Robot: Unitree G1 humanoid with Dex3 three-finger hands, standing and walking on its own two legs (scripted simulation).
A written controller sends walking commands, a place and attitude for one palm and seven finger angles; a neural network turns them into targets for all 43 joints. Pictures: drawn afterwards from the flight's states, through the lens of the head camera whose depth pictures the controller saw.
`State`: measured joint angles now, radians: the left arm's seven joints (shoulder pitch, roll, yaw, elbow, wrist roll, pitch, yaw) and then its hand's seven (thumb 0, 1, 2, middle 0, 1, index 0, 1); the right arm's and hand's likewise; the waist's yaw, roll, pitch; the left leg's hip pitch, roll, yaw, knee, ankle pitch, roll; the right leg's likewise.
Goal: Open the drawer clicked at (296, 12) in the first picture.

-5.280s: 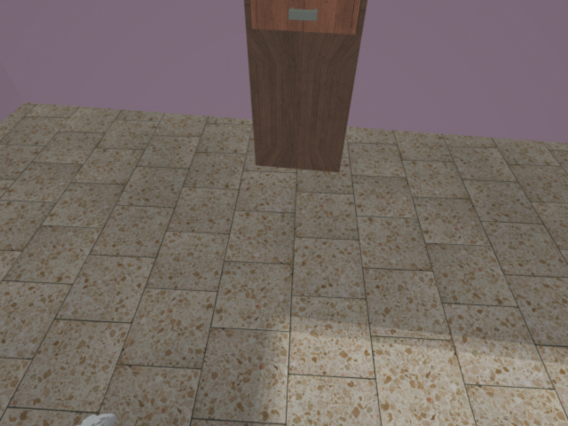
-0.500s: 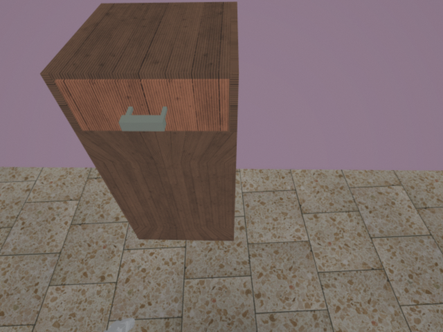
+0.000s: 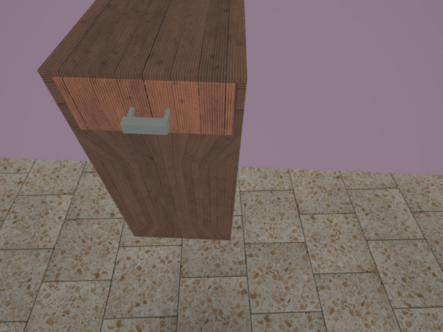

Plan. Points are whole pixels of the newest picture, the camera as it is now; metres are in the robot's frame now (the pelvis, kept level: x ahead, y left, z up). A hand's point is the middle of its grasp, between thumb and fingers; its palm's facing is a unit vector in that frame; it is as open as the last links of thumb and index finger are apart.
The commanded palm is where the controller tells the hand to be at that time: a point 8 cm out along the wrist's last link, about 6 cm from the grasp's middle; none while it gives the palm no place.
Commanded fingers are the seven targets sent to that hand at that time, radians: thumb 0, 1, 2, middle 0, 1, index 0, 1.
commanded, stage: come to a stop and stand still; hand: left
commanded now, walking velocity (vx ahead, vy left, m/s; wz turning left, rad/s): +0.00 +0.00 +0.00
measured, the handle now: (147, 118) +0.56 +0.23 +0.03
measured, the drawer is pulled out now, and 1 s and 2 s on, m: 0.00 0.00 0.00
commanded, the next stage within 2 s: look again from close up in 0.40 s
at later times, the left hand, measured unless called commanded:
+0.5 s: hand out of the picture -0.01 +0.13 -0.17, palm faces +0.06 -0.98 -0.18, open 7.3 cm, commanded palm none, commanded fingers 0.00 0.90 0.90 -0.20 -0.30 -0.20 -0.30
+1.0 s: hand out of the picture -0.03 +0.19 -0.18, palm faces +0.06 -0.98 -0.18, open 7.4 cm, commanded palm none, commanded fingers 0.00 0.90 0.90 -0.20 -0.30 -0.20 -0.30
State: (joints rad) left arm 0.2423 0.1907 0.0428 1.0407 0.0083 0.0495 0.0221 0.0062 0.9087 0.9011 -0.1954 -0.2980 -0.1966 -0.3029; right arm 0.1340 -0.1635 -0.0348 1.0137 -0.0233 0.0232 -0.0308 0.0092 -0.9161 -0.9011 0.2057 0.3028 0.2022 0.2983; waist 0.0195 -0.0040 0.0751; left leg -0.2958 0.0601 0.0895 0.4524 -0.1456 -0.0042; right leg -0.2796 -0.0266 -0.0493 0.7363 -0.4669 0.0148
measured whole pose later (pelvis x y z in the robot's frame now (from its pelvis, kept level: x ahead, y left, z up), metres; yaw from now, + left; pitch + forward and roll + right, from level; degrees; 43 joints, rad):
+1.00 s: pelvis -0.02 +0.01 +0.00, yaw +1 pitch -1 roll -1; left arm 0.35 0.18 0.01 1.03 0.02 0.01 0.03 0.01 0.91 0.90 -0.20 -0.30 -0.20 -0.30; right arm 0.29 -0.16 0.01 1.03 -0.02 0.00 -0.03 0.02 -0.93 -0.90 0.20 0.30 0.20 0.30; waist 0.01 -0.03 -0.01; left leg -0.26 -0.02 0.03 0.50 -0.23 0.04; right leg -0.18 -0.04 -0.06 0.48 -0.27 0.02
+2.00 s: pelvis +0.01 -0.01 +0.00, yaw +0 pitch -1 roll +1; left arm 0.24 0.16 0.04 1.00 0.01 0.01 0.04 0.01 0.93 0.90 -0.20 -0.30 -0.20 -0.30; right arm 0.30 -0.13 -0.01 1.07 -0.02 0.01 -0.03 0.01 -0.91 -0.90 0.20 0.30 0.20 0.30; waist 0.00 -0.02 0.03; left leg -0.22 0.00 0.06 0.51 -0.28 0.01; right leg -0.29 -0.02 -0.09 0.52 -0.22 -0.03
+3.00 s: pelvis +0.00 +0.01 +0.00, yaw +0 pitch -2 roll +0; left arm 0.33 0.13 0.00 1.09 0.01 -0.01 0.03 0.01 0.91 0.90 -0.20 -0.30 -0.20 -0.30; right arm 0.33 -0.13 0.03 1.10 -0.02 -0.01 -0.02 0.01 -0.91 -0.90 0.20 0.30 0.20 0.30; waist 0.00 0.00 0.01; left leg -0.16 -0.01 0.06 0.44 -0.24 0.03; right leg -0.23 -0.03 -0.09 0.44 -0.17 -0.02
